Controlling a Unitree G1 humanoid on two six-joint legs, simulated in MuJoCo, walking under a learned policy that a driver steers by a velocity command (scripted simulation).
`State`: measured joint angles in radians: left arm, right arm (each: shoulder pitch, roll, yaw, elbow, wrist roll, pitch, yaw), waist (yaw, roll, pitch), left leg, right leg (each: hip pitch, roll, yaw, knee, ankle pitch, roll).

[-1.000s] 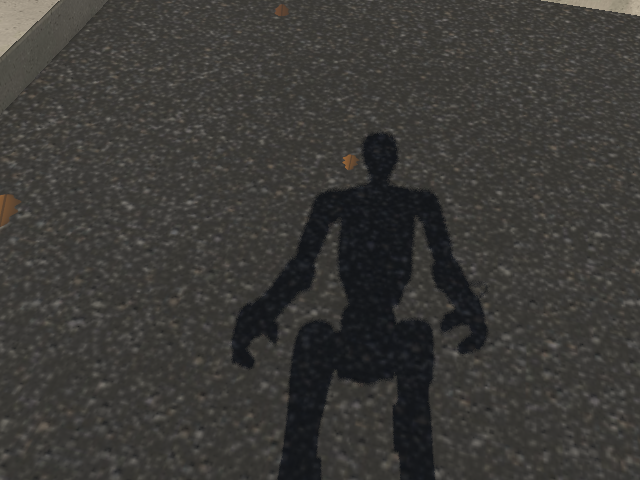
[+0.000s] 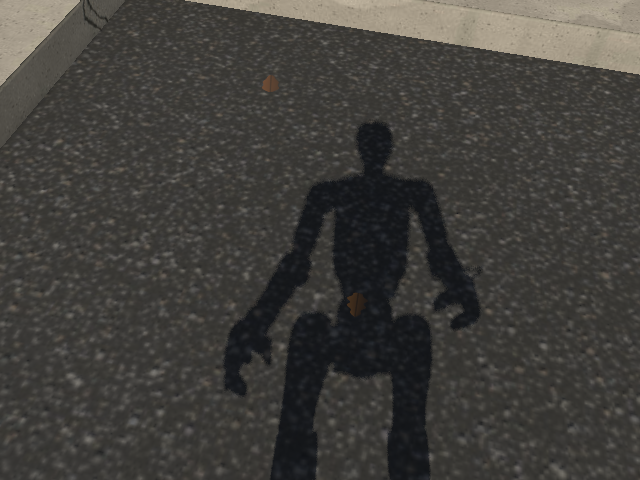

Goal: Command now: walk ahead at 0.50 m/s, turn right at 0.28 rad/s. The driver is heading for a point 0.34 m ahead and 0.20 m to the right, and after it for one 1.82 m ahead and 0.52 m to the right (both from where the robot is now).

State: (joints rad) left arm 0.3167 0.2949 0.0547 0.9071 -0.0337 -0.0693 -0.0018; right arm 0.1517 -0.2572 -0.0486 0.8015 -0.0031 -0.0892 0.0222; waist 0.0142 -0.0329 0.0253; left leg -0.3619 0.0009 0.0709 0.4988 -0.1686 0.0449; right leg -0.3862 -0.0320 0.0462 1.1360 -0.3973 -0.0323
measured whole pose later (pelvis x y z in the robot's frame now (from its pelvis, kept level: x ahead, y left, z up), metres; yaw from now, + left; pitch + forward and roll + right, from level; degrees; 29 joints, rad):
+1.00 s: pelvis +0.41 -0.06 +0.00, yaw -27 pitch +2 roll +0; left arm 0.16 0.27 0.04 0.74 0.01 0.01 0.02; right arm 0.14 -0.24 -0.04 0.79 -0.03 -0.04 -0.01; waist 0.01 -0.03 0.01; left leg -0.36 0.00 0.00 0.54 -0.21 0.00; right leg -0.27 0.06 0.10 0.60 -0.36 0.00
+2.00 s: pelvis +0.54 -0.10 +0.00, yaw -25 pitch -1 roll +1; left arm 0.09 0.25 0.05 0.86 -0.01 -0.03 0.02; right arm 0.25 -0.23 -0.02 1.02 0.01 -0.02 -0.03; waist -0.04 -0.02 0.07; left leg -0.07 -0.05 0.00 0.42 -0.34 0.04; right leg -0.36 -0.01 0.01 0.51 -0.04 0.00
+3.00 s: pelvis +0.75 -0.27 +0.01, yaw -26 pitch +0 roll -1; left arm 0.28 0.23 0.05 1.00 0.00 -0.09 -0.02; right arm 0.20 -0.28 -0.08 0.91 0.02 -0.08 -0.02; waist 0.03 0.04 0.01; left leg -0.63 0.14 -0.02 1.05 -0.19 0.02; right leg -0.12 0.06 -0.07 0.28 -0.17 -0.06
